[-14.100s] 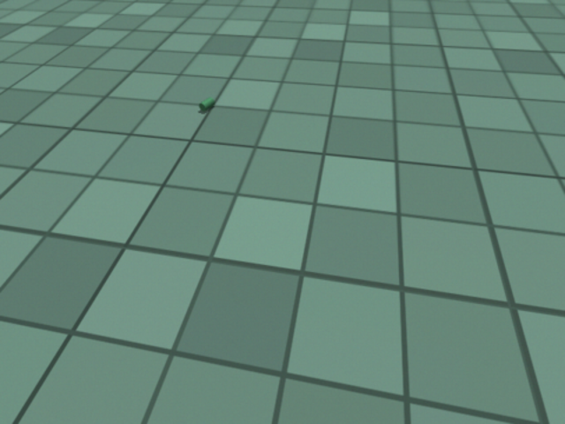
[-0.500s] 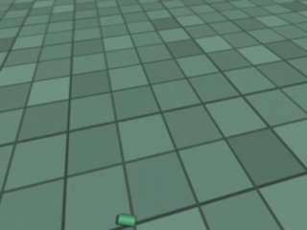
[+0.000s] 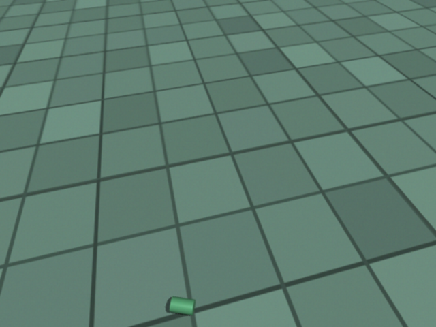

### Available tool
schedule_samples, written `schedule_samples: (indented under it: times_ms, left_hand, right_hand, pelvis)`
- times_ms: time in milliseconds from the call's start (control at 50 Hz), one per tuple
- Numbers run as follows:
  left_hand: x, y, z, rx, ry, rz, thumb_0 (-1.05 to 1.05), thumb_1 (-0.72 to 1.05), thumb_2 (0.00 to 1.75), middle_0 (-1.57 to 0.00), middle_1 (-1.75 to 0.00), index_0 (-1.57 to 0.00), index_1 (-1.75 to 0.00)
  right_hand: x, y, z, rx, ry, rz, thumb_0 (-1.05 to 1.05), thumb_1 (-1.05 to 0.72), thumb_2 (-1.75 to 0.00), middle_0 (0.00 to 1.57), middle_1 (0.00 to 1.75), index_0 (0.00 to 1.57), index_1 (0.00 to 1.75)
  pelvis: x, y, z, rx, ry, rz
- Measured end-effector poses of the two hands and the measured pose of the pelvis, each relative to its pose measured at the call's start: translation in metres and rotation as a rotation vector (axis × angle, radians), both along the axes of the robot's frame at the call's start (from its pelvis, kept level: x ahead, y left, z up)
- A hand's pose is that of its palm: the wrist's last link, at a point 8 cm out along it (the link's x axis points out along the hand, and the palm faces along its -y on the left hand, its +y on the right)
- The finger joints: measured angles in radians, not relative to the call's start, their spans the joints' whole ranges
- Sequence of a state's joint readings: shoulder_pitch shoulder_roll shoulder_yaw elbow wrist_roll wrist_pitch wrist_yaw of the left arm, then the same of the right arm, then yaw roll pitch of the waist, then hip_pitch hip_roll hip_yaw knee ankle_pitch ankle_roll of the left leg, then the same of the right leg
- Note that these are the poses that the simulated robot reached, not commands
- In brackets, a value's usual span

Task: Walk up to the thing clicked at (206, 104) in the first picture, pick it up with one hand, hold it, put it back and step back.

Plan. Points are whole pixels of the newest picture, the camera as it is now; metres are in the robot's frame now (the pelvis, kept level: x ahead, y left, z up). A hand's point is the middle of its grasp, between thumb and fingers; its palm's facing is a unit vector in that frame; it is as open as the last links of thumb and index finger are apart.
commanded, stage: rise first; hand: left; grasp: from above
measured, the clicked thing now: (182, 305) +0.35 +0.18 -0.75
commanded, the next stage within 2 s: none
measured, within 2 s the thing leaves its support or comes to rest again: neither
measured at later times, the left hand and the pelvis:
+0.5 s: hand out of the picture +0.12 +0.26 -0.23, palm faces -0.15 -0.89 -0.44, open 13.2 cm; pelvis -0.02 +0.00 -0.08, yaw +0 degrees
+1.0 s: hand out of the picture +0.18 +0.26 -0.40, palm faces -0.46 -0.56 -0.69, open 13.9 cm; pelvis -0.06 +0.00 -0.25, yaw -1 degrees
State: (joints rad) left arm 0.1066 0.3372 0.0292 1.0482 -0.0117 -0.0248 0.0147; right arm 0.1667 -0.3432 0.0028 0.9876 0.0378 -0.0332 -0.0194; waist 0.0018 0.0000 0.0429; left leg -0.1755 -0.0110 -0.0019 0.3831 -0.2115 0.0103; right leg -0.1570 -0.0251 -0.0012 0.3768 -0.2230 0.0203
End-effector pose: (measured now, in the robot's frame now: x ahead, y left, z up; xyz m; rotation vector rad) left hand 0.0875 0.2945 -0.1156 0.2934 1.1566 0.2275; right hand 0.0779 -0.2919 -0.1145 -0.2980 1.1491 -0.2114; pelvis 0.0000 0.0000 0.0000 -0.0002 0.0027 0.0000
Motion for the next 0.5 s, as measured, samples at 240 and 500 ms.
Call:
schedule_samples:
  times_ms: [240, 500]
  left_hand:
    - [0.056, -0.002, -0.019, 0.033, -0.041, -0.117, 0.01, 0.26, 0.85, -0.22, -0.79, -0.22, -0.77]
    - [0.032, 0.002, -0.069, 0.102, -0.018, -0.199, 0.00, -0.37, 0.90, -0.19, -0.96, -0.18, -0.96]
  right_hand:
    - [0.002, 0.033, -0.018, 0.079, -0.129, -0.015, 0.01, -0.88, -0.89, 0.20, 0.30, 0.20, 0.30]
    - [0.038, 0.032, -0.053, 0.045, -0.261, 0.054, 0.01, -0.88, -0.89, 0.20, 0.30, 0.20, 0.30]
  pelvis:
    - [-0.013, -0.002, -0.027, -0.009, 0.145, -0.007]
    - [-0.019, 0.000, -0.082, -0.022, 0.278, -0.004]
